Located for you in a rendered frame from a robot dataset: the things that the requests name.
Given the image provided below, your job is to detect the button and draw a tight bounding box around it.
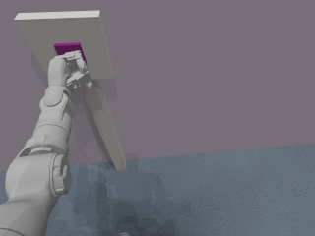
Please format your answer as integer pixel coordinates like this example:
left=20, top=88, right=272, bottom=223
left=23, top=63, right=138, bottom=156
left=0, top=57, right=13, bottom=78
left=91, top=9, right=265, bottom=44
left=54, top=42, right=87, bottom=65

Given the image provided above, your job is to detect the left robot hand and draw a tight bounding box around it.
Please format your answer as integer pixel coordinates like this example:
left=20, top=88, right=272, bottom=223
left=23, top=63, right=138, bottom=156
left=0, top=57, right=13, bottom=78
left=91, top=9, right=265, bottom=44
left=47, top=50, right=93, bottom=94

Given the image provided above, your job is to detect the panel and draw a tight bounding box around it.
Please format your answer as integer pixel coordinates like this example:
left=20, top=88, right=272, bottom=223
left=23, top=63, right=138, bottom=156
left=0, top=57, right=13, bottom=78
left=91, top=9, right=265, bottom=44
left=14, top=10, right=127, bottom=172

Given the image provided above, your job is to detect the robot left forearm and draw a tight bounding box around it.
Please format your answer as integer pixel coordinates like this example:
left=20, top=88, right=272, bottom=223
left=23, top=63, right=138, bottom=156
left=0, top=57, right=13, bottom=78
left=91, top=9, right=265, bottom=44
left=5, top=85, right=74, bottom=198

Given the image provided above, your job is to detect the left robot upper arm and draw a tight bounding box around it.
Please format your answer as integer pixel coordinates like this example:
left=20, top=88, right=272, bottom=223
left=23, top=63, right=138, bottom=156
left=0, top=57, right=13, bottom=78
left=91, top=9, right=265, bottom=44
left=0, top=152, right=72, bottom=236

